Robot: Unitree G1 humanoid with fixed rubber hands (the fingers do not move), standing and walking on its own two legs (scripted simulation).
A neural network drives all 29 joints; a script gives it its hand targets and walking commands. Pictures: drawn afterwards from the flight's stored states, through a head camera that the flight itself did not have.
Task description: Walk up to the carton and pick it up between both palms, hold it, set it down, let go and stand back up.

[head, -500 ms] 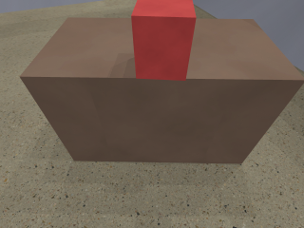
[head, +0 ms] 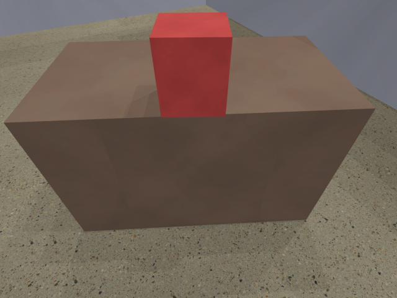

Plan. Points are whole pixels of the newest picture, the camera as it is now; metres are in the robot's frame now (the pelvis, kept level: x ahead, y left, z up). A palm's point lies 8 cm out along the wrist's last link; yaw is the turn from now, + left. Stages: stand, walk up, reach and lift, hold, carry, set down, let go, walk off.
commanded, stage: walk up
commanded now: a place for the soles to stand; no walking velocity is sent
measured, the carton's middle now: (192, 66) +0.78 +0.02 +0.12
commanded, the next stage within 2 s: none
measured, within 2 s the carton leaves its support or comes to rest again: neither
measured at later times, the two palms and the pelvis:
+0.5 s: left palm out of the picture +0.13 +0.26 -0.12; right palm (290, 241) +0.30 -0.21 -0.11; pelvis +0.17 +0.01 -0.01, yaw -4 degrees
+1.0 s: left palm (118, 207) +0.41 +0.24 -0.11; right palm (294, 253) +0.28 -0.22 -0.13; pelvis +0.30 +0.02 +0.00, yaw -5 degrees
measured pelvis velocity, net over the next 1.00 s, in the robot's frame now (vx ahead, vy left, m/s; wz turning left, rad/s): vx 0.30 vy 0.02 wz -0.08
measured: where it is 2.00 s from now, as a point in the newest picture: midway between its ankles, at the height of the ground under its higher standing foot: outside the picture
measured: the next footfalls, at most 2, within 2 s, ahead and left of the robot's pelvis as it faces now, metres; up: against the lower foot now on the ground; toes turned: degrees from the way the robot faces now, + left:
right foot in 0.08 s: +0.08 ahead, -0.12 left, +0.00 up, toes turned -1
left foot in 0.50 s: +0.36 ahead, +0.11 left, +0.00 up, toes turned +1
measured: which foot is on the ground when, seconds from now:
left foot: down 0.00-0.08, up 0.10-0.48, down 0.50-1.00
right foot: up 0.00-0.06, down 0.08-0.54, up 0.56-0.92, down 0.94-1.00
